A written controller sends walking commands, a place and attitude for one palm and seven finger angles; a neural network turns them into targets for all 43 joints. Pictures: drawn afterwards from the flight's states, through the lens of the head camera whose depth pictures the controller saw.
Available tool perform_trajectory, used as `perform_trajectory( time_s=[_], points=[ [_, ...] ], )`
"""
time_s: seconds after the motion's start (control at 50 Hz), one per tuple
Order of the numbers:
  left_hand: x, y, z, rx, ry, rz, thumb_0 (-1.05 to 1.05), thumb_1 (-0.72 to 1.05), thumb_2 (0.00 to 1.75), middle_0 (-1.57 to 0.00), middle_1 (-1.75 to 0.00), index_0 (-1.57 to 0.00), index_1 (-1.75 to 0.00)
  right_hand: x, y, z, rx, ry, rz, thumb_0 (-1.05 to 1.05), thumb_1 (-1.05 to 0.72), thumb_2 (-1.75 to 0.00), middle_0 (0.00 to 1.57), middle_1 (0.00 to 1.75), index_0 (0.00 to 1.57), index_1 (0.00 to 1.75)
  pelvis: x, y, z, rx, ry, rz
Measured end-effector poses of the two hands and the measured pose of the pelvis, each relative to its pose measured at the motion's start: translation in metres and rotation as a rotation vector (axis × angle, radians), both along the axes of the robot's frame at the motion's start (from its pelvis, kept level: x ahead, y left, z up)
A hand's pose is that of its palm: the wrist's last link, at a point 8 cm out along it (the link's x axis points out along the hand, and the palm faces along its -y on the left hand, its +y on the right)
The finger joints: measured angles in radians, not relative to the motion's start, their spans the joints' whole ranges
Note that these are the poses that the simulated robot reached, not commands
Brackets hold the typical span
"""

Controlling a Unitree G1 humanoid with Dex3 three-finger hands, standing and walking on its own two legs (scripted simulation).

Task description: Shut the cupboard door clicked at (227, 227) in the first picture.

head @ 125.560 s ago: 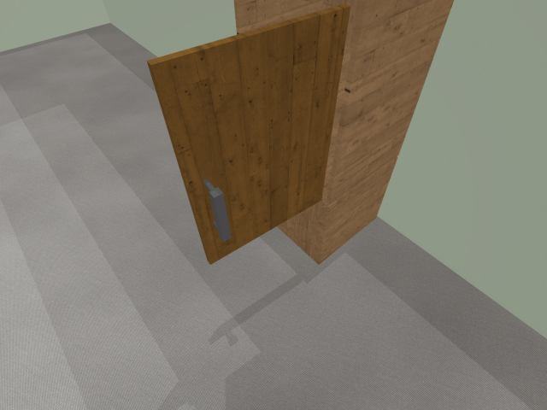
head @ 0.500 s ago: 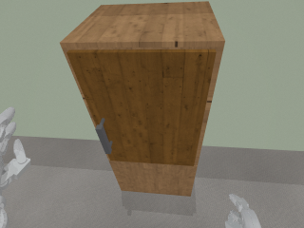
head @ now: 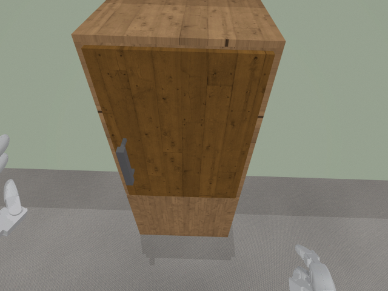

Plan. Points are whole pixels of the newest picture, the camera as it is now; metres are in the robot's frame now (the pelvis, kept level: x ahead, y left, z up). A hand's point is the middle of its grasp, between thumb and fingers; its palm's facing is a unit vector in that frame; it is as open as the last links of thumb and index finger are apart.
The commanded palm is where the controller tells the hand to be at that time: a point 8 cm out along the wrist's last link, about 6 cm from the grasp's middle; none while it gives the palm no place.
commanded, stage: step back with the hand held close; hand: left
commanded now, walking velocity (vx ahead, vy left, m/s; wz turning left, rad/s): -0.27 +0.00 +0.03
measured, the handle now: (127, 162) +0.51 +0.24 -0.10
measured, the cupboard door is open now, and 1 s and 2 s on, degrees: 0 0 0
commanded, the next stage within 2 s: stop stepping back and stand still in 0.74 s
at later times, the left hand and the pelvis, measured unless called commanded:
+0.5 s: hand out of the picture +0.10 +0.25 +0.17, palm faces +0.43 -0.76 -0.49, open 7.4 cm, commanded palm +0.04 +0.29 +0.18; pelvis -0.09 -0.01 -0.01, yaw +2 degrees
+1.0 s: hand out of the picture +0.00 +0.26 +0.19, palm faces +0.50 -0.75 -0.44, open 7.4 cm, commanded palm -0.06 +0.30 +0.18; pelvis -0.19 -0.01 -0.01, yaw +2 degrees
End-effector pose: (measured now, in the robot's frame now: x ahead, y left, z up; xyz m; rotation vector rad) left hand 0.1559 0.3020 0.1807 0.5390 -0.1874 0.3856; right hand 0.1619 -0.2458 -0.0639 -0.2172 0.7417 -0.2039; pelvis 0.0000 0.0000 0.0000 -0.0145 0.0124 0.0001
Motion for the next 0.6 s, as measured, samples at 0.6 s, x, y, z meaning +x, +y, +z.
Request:
perform_trajectory(
  time_s=[0.6],
  points=[
    [-0.122, -0.015, 0.022, 0.12, -0.212, 0.003, 0.01, 0.89, 0.9, -0.21, -0.3, -0.22, -0.3, -0.098, -0.007, -0.014, -0.03, 0.009, 0.095, 0.01, -0.9, -0.9, 0.21, 0.3, 0.2, 0.3, -0.107, -0.017, -0.015, -0.007, -0.013, 0.082]
  ],
)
